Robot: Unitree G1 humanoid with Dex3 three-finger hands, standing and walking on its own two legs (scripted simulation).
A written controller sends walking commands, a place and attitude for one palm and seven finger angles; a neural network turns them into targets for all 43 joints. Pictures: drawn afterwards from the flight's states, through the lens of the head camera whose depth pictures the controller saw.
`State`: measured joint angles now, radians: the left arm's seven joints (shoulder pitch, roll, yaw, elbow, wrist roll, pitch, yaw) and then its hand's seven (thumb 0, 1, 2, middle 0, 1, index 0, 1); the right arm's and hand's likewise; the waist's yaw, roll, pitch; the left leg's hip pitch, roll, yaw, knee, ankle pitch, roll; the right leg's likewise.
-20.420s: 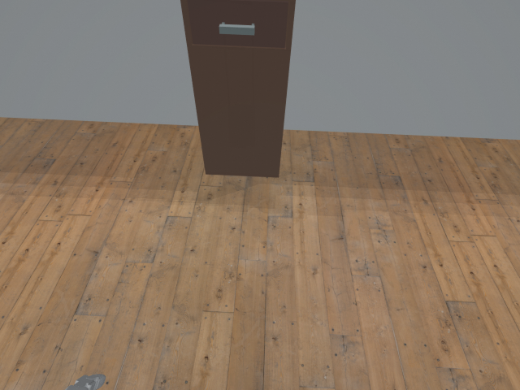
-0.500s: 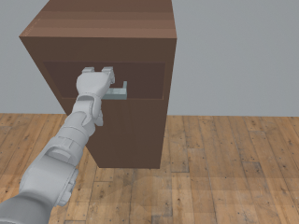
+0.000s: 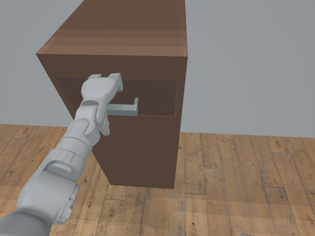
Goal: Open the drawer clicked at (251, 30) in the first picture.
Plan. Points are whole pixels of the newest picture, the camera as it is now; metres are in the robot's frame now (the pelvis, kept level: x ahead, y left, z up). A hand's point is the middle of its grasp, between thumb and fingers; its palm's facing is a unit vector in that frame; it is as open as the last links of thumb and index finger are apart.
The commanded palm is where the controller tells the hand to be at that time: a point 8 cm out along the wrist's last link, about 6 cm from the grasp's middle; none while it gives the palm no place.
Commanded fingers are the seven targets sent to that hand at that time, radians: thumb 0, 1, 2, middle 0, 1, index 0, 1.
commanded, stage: re-aim the fingers above the handle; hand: left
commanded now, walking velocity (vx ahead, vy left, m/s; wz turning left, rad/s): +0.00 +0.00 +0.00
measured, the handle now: (118, 104) +0.50 +0.14 +0.04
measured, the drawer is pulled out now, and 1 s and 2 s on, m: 0.00 0.00 0.00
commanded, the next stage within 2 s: none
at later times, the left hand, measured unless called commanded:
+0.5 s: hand (109, 106) +0.44 +0.15 +0.09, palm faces -0.06 -0.06 -1.00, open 13.8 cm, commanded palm +0.42 +0.15 +0.16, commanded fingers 0.00 -0.50 0.30 -0.30 -1.20 -0.30 -1.20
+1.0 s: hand (119, 112) +0.42 +0.12 +0.09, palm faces -0.08 -0.06 -0.99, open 13.8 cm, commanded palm +0.42 +0.15 +0.16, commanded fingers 0.00 -0.50 0.30 -0.30 -1.20 -0.30 -1.20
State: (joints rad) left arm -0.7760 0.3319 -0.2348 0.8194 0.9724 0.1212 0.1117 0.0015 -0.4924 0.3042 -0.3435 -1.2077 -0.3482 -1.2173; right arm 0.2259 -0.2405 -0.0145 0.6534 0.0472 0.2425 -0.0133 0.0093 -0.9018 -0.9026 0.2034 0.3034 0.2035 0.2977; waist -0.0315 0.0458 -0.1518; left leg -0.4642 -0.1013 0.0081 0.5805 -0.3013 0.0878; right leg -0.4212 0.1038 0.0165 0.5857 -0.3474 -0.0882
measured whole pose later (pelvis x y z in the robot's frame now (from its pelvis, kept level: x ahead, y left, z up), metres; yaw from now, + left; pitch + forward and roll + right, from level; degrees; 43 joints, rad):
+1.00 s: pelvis +0.00 -0.02 +0.00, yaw +1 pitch +9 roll +1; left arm -0.70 0.35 -0.30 0.66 0.93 0.00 0.03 0.00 -0.49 0.30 -0.32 -1.20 -0.32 -1.20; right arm 0.21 -0.26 -0.02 0.65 0.05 0.22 -0.04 0.01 -0.90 -0.90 0.20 0.30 0.20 0.30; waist -0.03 0.04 -0.12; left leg -0.45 -0.10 -0.02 0.58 -0.29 0.06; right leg -0.40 0.11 -0.01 0.58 -0.34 -0.11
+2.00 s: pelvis -0.01 -0.02 +0.00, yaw +0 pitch +11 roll +1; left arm -0.81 0.36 -0.21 0.85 0.97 0.13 0.10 0.00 -0.49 0.30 -0.38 -1.24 -0.35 -1.27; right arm 0.23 -0.24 0.02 0.67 0.06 0.24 -0.03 0.01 -0.90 -0.90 0.20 0.30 0.20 0.30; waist -0.04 0.04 -0.17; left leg -0.47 -0.08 0.01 0.57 -0.29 0.06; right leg -0.44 0.12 0.01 0.59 -0.34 -0.12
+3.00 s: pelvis +0.00 +0.01 -0.01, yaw -1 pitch +15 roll +0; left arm -0.75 0.28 -0.22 0.92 1.03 0.10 0.33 0.00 -0.49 0.30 -0.32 -1.20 -0.33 -1.22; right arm 0.27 -0.24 -0.05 0.69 0.03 0.22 0.01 0.01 -0.90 -0.90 0.20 0.30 0.20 0.30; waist -0.05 0.05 -0.18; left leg -0.62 -0.09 0.02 0.70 -0.34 0.09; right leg -0.57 0.11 0.01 0.69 -0.38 -0.08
